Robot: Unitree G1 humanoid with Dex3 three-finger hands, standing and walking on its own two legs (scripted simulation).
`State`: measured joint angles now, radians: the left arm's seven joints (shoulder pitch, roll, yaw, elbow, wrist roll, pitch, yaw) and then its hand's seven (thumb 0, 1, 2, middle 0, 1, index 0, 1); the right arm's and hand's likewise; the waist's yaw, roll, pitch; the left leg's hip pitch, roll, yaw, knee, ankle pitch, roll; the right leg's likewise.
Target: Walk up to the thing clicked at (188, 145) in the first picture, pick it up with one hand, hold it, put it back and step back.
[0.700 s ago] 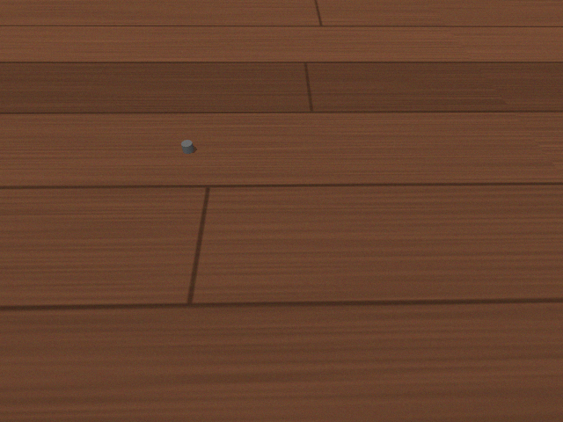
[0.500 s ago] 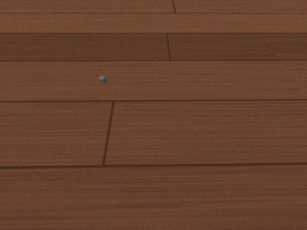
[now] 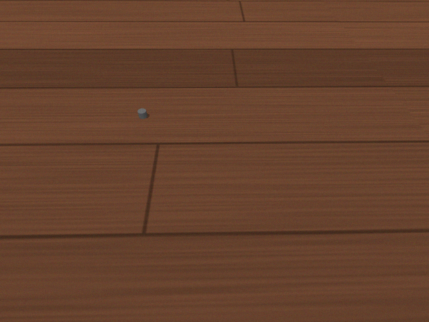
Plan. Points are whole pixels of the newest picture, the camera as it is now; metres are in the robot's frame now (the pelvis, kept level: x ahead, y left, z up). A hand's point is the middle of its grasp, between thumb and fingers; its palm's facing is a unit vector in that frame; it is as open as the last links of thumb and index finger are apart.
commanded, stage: stand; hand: left
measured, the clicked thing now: (142, 113) +1.56 +0.50 -0.76
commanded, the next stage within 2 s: walk up in 0.42 s
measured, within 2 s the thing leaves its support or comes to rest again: neither
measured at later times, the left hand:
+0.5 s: hand out of the picture +0.08 +0.26 -0.15, palm faces +0.00 -0.94 -0.33, open 7.4 cm
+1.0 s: hand (39, 299) +0.21 +0.38 -0.16, palm faces +0.07 -0.94 -0.34, open 7.4 cm
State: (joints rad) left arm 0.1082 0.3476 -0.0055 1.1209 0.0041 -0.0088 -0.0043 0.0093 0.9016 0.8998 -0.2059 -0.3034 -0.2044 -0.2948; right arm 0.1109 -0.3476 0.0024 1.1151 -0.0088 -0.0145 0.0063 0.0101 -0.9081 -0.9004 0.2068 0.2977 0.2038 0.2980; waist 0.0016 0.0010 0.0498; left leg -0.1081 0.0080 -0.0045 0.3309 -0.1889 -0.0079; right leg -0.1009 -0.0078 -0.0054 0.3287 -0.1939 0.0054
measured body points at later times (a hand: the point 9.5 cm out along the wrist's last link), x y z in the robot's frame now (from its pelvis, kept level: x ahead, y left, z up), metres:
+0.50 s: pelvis +0.01 +0.00 +0.00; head +0.01 +0.00 +0.45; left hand +0.08 +0.31 -0.13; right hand +0.08 -0.30 -0.13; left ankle -0.01 +0.12 -0.74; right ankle -0.01 -0.12 -0.74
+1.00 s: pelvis +0.17 +0.09 -0.01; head +0.17 +0.11 +0.44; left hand +0.20 +0.43 -0.13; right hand +0.26 -0.22 -0.11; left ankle +0.14 +0.20 -0.75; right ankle +0.25 -0.04 -0.70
